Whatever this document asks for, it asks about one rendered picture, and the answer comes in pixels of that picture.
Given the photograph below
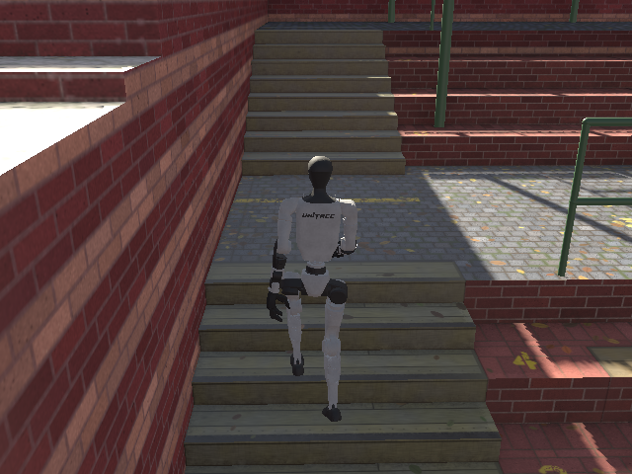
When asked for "robot shin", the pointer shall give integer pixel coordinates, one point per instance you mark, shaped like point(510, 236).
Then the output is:
point(294, 331)
point(332, 366)

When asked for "robot left hand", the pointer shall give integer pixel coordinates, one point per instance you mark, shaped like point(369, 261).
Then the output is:
point(271, 304)

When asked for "robot left upper arm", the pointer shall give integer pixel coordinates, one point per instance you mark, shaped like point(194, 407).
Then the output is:
point(286, 209)

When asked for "right robot forearm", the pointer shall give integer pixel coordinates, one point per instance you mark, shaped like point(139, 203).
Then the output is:
point(342, 252)

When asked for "left robot shin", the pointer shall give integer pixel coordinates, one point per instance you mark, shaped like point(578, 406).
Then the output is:
point(294, 331)

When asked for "left robot forearm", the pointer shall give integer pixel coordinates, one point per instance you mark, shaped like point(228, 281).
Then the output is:
point(277, 271)

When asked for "robot right hand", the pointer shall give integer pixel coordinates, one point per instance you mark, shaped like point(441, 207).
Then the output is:
point(336, 254)

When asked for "robot right upper arm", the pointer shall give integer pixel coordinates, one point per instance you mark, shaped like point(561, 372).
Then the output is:
point(349, 211)

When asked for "right robot shin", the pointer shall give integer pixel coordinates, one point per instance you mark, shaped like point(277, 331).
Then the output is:
point(332, 366)

